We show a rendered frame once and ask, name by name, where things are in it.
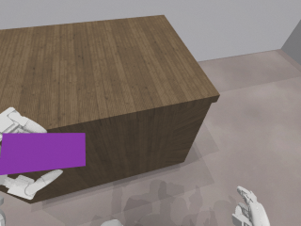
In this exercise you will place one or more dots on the table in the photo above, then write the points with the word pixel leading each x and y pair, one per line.
pixel 131 85

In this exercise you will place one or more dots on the sponge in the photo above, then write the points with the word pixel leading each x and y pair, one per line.
pixel 28 152

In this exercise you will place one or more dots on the robot left hand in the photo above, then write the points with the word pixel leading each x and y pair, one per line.
pixel 11 122

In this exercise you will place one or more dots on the robot right hand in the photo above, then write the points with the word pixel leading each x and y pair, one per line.
pixel 253 215

